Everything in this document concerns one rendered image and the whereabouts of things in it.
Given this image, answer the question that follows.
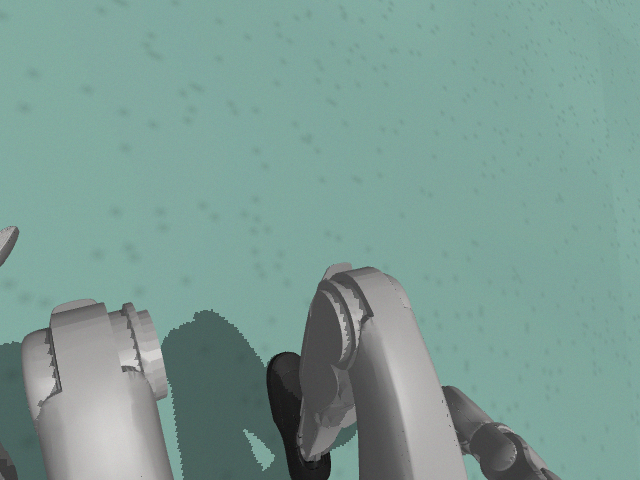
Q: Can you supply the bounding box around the right robot arm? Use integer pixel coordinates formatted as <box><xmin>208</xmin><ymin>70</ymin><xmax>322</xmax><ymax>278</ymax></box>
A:
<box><xmin>469</xmin><ymin>422</ymin><xmax>561</xmax><ymax>480</ymax></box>

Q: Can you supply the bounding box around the left robot hand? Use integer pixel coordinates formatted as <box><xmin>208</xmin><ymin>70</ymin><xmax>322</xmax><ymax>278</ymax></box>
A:
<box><xmin>0</xmin><ymin>226</ymin><xmax>19</xmax><ymax>267</ymax></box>

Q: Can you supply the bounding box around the right robot hand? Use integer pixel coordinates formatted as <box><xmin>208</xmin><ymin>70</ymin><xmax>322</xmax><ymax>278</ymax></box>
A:
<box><xmin>440</xmin><ymin>383</ymin><xmax>494</xmax><ymax>455</ymax></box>

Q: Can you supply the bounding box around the left robot arm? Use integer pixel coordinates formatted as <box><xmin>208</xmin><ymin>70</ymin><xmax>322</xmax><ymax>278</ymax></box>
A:
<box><xmin>0</xmin><ymin>442</ymin><xmax>18</xmax><ymax>480</ymax></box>

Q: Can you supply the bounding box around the right robot foot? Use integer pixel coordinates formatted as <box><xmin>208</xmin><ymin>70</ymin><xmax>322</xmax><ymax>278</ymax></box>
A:
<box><xmin>266</xmin><ymin>352</ymin><xmax>331</xmax><ymax>480</ymax></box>

